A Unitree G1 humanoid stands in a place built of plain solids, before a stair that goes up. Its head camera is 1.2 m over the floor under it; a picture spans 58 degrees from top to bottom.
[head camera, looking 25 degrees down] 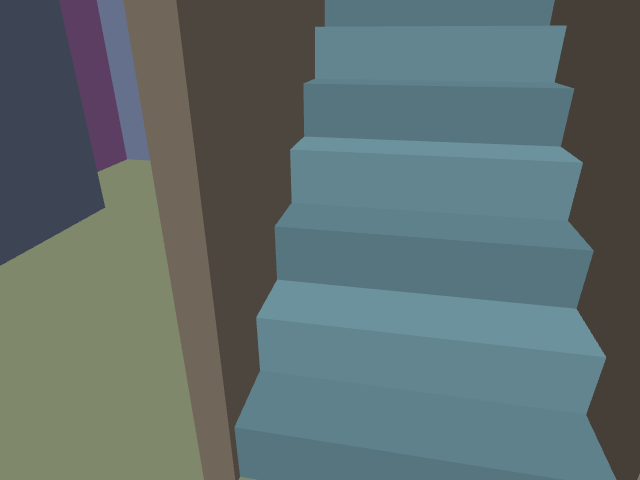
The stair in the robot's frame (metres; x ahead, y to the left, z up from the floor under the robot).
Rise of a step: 0.21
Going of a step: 0.24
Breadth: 0.99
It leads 11 degrees to the right of straight ahead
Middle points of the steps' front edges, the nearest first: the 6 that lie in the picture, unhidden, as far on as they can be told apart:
0.79 -0.24 0.21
1.02 -0.29 0.42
1.25 -0.33 0.62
1.49 -0.38 0.83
1.72 -0.42 1.04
1.95 -0.46 1.25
